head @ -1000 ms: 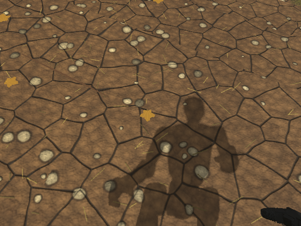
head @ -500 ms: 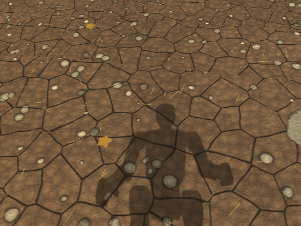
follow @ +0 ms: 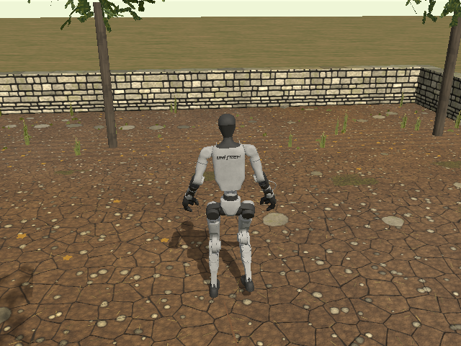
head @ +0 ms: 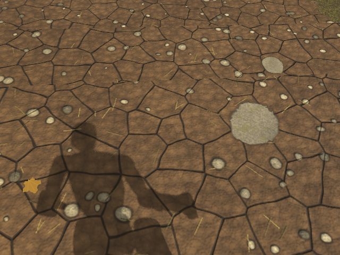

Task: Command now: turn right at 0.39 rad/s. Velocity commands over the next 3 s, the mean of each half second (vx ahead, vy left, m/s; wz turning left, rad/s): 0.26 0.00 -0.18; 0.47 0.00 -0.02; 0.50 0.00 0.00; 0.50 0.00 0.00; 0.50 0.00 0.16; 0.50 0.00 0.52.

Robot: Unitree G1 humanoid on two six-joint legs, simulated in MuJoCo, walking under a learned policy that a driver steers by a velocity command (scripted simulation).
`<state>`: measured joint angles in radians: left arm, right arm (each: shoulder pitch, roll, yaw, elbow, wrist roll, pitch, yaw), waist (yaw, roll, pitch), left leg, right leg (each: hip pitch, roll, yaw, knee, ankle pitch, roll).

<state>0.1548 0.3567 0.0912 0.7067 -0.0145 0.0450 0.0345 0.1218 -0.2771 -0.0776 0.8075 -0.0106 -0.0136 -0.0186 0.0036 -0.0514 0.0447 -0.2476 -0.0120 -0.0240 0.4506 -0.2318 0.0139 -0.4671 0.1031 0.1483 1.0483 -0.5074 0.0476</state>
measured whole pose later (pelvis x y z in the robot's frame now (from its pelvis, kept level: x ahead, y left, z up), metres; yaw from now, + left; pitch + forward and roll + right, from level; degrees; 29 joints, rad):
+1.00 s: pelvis +0.37 +0.02 +0.01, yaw -3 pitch +1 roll +1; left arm 0.19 0.30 0.06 0.74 -0.01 -0.06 0.01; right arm 0.32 -0.27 -0.04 0.89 0.00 -0.09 0.03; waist -0.05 -0.05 0.02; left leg -0.11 -0.08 0.05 0.25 -0.16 0.08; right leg -0.67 -0.14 0.05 0.93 -0.12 0.01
